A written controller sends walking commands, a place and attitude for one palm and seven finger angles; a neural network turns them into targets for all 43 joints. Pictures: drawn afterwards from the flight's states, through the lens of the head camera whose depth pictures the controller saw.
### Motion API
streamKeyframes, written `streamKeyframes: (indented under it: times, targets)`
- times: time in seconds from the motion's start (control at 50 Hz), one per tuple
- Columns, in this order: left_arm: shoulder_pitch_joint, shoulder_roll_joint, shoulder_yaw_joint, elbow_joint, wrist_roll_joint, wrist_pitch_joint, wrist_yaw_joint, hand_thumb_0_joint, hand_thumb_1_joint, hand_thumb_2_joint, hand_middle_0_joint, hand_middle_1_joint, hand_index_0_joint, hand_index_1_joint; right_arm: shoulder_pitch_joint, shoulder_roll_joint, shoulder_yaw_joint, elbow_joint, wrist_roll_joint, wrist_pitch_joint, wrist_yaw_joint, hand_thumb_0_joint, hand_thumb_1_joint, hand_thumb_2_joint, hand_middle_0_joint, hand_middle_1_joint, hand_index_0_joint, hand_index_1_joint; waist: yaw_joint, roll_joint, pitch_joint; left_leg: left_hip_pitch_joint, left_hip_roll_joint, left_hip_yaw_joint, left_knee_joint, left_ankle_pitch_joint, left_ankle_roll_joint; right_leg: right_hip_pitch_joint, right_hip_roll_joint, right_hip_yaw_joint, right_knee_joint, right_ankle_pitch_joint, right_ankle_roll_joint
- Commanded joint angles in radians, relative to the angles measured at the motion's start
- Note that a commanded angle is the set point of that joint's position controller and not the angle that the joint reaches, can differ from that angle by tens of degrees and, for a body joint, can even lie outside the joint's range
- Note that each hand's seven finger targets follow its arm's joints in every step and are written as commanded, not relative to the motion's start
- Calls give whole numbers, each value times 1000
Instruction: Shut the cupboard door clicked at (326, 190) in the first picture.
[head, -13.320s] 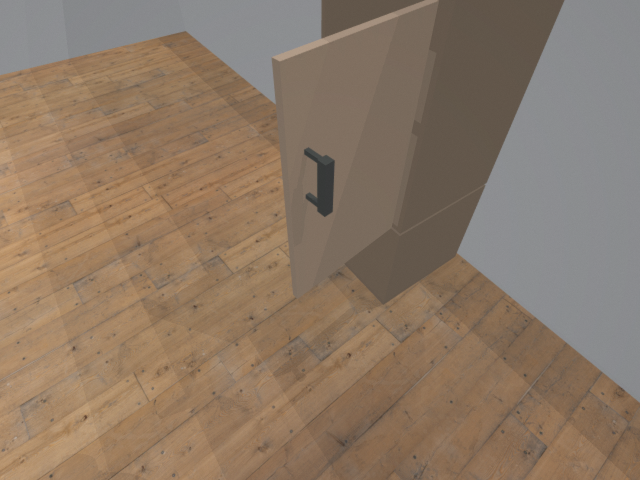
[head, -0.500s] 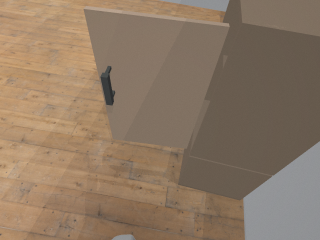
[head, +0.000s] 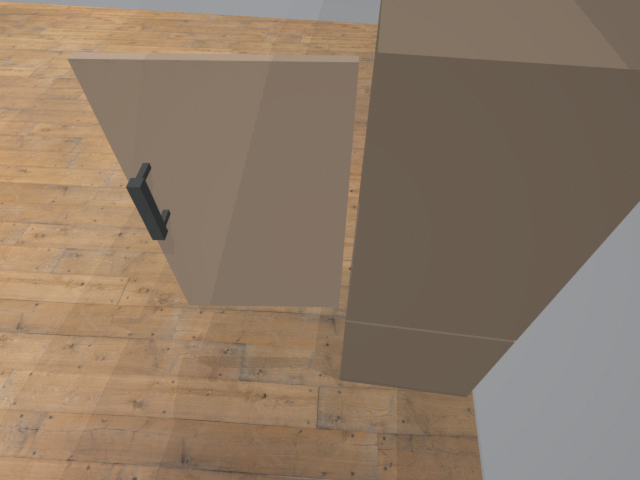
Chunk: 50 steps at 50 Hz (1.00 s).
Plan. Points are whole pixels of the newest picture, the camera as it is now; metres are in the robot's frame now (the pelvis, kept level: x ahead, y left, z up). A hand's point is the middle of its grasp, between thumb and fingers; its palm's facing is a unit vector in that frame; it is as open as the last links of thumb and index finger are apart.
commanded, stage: come to a stop and stand still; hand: left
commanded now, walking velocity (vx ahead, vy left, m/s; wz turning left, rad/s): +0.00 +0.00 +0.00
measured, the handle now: (152, 202) +0.51 +0.29 +0.03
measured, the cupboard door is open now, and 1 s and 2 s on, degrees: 97 97 97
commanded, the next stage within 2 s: look again from close up in 0.74 s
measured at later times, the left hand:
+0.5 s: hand out of the picture +0.00 +0.14 -0.17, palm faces +0.07 -0.98 -0.17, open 7.4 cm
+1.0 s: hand out of the picture +0.02 +0.18 -0.17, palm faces +0.01 -0.98 -0.20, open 7.4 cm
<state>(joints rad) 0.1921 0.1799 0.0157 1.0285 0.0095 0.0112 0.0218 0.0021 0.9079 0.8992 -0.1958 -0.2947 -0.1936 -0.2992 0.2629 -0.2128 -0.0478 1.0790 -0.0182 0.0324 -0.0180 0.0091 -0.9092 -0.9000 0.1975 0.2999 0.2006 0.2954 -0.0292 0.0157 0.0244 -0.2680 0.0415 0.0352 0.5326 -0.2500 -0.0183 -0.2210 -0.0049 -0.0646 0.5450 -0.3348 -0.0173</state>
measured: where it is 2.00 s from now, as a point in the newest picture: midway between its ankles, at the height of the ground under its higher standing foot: outside the picture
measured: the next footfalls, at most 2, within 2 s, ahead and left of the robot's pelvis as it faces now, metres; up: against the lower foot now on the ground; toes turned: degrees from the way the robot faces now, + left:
none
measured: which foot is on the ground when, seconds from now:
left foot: down 0.00-1.00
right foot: down 0.00-1.00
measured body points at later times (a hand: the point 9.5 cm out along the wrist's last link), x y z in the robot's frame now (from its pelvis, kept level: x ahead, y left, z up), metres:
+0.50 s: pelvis +0.02 -0.02 +0.01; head +0.03 -0.02 +0.46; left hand +0.00 +0.19 -0.15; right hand +0.01 -0.24 -0.15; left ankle +0.00 +0.13 -0.73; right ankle -0.03 -0.11 -0.73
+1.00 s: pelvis +0.02 +0.01 +0.00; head +0.04 +0.01 +0.45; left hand +0.02 +0.23 -0.16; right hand +0.04 -0.22 -0.15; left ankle +0.01 +0.12 -0.73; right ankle -0.03 -0.11 -0.73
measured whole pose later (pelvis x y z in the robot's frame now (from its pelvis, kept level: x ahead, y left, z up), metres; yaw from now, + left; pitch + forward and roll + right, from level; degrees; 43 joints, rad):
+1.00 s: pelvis +0.02 +0.01 +0.00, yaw -1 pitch +0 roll -1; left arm 0.30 0.14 0.00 1.09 0.01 -0.03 0.05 0.00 0.91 0.90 -0.20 -0.30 -0.20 -0.30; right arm 0.27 -0.17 -0.01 1.05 -0.01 -0.02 -0.03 0.02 -0.92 -0.90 0.20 0.30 0.20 0.30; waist -0.01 0.01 0.04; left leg -0.24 0.03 0.04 0.56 -0.32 0.00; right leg -0.15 0.00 -0.05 0.51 -0.35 -0.01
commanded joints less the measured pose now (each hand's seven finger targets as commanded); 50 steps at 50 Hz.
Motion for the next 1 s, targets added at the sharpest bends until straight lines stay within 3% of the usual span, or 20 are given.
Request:
streamKeyframes:
  times: [0.0, 0.02, 0.06, 0.1, 0.18, 0.26, 0.42, 0.64, 0.8, 0.82, 0.84, 0.86, 0.88, 0.9, 0.92, 0.94, 0.96, 0.98]
  targets:
    - [40, 106, 19, -4, -8, -21, 8, 0, 900, 900, -200, -300, -200, -300, 14, -68, 12, 1, 2, -41, -17, 0, -900, -900, 200, 300, 200, 300, 37, 17, -33, 66, 98, -78, -115, 336, 15, 61, -110, 93, -133, 336, -12]
    - [40, 111, 19, 10, -8, -18, 7, 0, 900, 900, -200, -300, -200, -300, 21, -60, 15, 12, 3, -41, -20, 0, -900, -900, 200, 300, 200, 300, 33, 58, -33, 76, 89, -70, -119, 342, 10, 73, -113, 90, -132, 343, -13]
    - [46, 101, 20, 26, -7, -20, 8, 0, 900, 900, -200, -300, -200, -300, 43, -38, 17, 31, 4, -40, -22, 0, -900, -900, 200, 300, 200, 300, 35, 55, -32, 71, 84, -59, -137, 289, 7, 107, -109, 88, -159, 320, -17]
    - [48, 104, 18, 35, -9, -21, 7, 0, 900, 900, -200, -300, -200, -300, 39, -34, 16, 35, 4, -35, -20, 0, -900, -900, 200, 300, 200, 300, 32, -2, -5, 76, 71, -47, -145, 198, -4, 82, -120, 103, -194, 290, -21]
    - [54, 96, 16, 48, -7, -23, 6, 0, 900, 900, -200, -300, -200, -300, 56, -19, 18, 49, 4, -32, -19, 0, -900, -900, 200, 300, 200, 300, 26, -37, 33, 77, 61, -39, -167, 136, -6, 60, -119, 113, -242, 214, -23]
    - [73, 83, 14, 61, -6, -29, 9, 0, 900, 900, -200, -300, -200, -300, 74, -3, 21, 60, 4, -33, -20, 0, -900, -900, 200, 300, 200, 300, 25, -60, 34, 92, 62, -34, -170, 135, -5, 70, -117, 102, -260, 216, -25]
    - [131, 63, 9, 88, -6, -37, 12, 0, 900, 900, -200, -300, -200, -300, 74, -3, 25, 64, 4, -40, -26, 0, -900, -900, 200, 300, 200, 300, 28, -25, 30, 126, 65, -29, -165, 198, -5, 76, -119, 99, -234, 349, -25]
    - [168, 50, 6, 106, -4, -39, 16, 0, 900, 900, -200, -300, -200, -300, 81, 1, 28, 63, 6, -46, -33, 0, -900, -900, 200, 300, 200, 300, 29, -23, 21, 137, 66, -27, -159, 241, -2, 107, -118, 87, -223, 428, -20]
    - [163, 51, 6, 105, -4, -36, 15, 0, 900, 900, -200, -300, -200, -300, 83, -4, 28, 61, 6, -47, -34, 0, -900, -900, 200, 300, 200, 300, 34, -10, 42, 131, 64, -31, -170, 248, 0, 109, -116, 82, -224, 402, -19]
    - [257, 84, 7, 120, 18, -73, 62, 0, 900, 900, -200, -300, -200, -300, -58, -26, 27, -23, 18, -67, -18, 0, -900, -900, 200, 300, 200, 300, 79, -27, 65, 25, 44, 33, 123, 247, -8, 57, -183, 181, -193, 988, 52]
    - [231, 126, 18, 71, 15, -78, 56, 0, 900, 900, -200, -300, -200, -300, 8, 29, 31, -66, 13, -56, -11, 0, -900, -900, 200, 300, 200, 300, 17, -45, 24, -48, 18, -17, 123, -83, 23, 137, -232, 181, -134, 1069, -8]
    - [200, 141, 18, 51, 18, -84, 48, 0, 900, 900, -200, -300, -200, -300, 27, 36, 34, -68, 8, -53, -5, 0, -900, -900, 200, 300, 200, 300, 25, -50, -38, -44, 30, 7, 93, -100, 20, 179, -244, 170, -111, 1034, -64]
    - [170, 130, 15, 28, 16, -80, 42, 0, 900, 900, -200, -300, -200, -300, 69, 22, 34, -73, 10, -57, -5, 0, -900, -900, 200, 300, 200, 300, 4, -70, -107, -1, 12, 3, 41, -64, 22, 196, -211, 135, -71, 921, -82]
    - [149, 112, 12, 14, 9, -75, 40, 0, 900, 900, -200, -300, -200, -300, 85, 7, 35, -67, 10, -63, -5, 0, -900, -900, 200, 300, 200, 300, -6, -58, -114, 47, 11, -3, -27, 53, 24, 168, -173, 111, -42, 794, -72]
    - [148, 89, 7, 4, 3, -66, 38, 0, 900, 900, -200, -300, -200, -300, 96, -20, 34, -63, 7, -69, -7, 0, -900, -900, 200, 300, 200, 300, -1, -7, -101, 85, 41, -40, -40, 239, 38, 114, -124, 90, -22, 604, -51]
    - [159, 76, 3, -3, 3, -56, 36, 0, 900, 900, -200, -300, -200, -300, 89, -42, 35, -65, 5, -70, -11, 0, -900, -900, 200, 300, 200, 300, 15, 29, -74, 87, 69, -62, -23, 347, 49, 78, -94, 81, -38, 436, -37]
    - [161, 67, 2, 0, 5, -47, 35, 0, 900, 900, -200, -300, -200, -300, 78, -41, 37, -65, 4, -74, -15, 0, -900, -900, 200, 300, 200, 300, 25, 121, -35, 71, 82, -76, -37, 425, 58, 64, -78, 67, -38, 323, -32]
    - [162, 74, 0, -1, 3, -40, 32, 0, 900, 900, -200, -300, -200, -300, 64, -48, 42, -72, 4, -69, -18, 0, -900, -900, 200, 300, 200, 300, 31, 114, -5, 53, 82, -92, -47, 404, 67, 58, -64, 64, -50, 237, -28]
